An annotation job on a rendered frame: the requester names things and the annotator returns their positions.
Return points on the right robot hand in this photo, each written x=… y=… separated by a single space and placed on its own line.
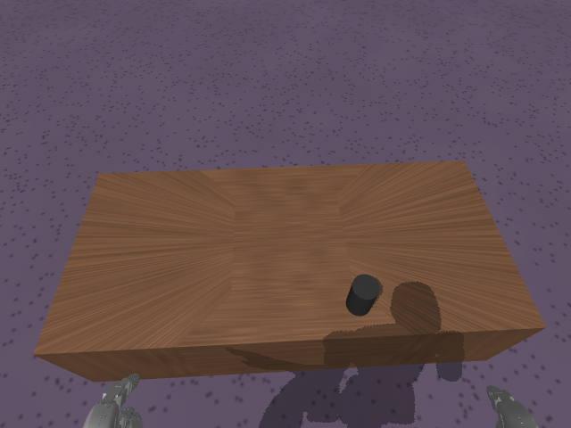
x=512 y=414

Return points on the can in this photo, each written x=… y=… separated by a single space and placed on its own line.
x=363 y=293

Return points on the left robot hand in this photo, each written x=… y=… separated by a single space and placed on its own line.
x=106 y=414

